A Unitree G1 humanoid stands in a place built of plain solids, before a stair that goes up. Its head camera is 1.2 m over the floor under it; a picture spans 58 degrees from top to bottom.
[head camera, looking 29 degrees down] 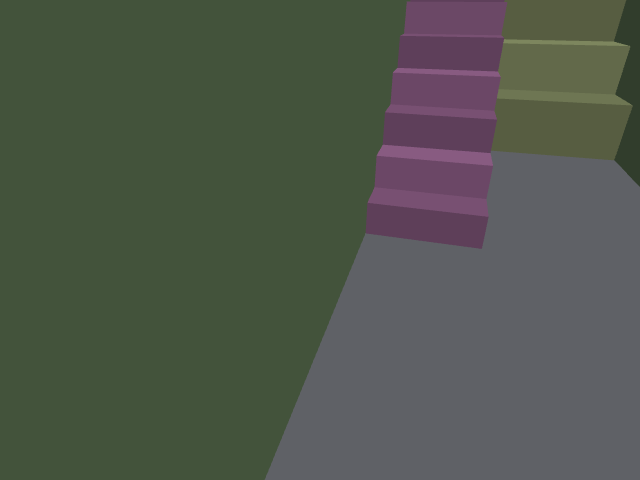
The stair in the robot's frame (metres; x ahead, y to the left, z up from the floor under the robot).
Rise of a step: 0.20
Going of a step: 0.24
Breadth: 0.65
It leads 16 degrees to the right of straight ahead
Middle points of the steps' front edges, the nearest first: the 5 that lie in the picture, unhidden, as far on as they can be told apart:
2.15 -0.58 0.20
2.38 -0.65 0.40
2.62 -0.71 0.60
2.85 -0.78 0.79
3.08 -0.84 0.99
